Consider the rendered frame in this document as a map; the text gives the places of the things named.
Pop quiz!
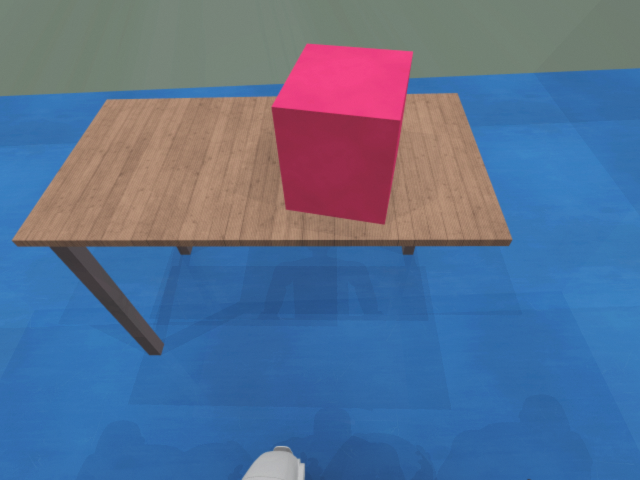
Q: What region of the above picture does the carton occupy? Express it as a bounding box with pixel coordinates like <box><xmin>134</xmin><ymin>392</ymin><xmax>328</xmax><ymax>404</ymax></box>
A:
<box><xmin>272</xmin><ymin>44</ymin><xmax>413</xmax><ymax>225</ymax></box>

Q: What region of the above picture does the left robot shin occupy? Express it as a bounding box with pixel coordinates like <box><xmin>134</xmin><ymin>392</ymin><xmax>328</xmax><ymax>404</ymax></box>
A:
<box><xmin>273</xmin><ymin>446</ymin><xmax>293</xmax><ymax>454</ymax></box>

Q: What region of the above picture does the table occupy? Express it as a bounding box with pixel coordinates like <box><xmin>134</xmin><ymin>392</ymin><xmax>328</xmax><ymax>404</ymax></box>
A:
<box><xmin>12</xmin><ymin>93</ymin><xmax>513</xmax><ymax>355</ymax></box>

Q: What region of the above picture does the left robot thigh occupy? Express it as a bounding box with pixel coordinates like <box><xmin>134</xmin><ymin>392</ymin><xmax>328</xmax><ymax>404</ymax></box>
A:
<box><xmin>242</xmin><ymin>451</ymin><xmax>305</xmax><ymax>480</ymax></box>

